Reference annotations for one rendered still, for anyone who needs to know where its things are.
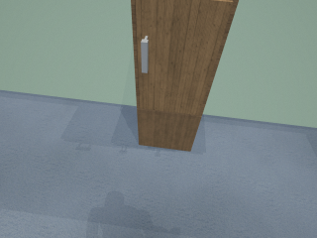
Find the handle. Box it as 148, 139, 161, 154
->
141, 36, 149, 73

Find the cupboard door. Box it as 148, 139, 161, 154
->
135, 0, 234, 116

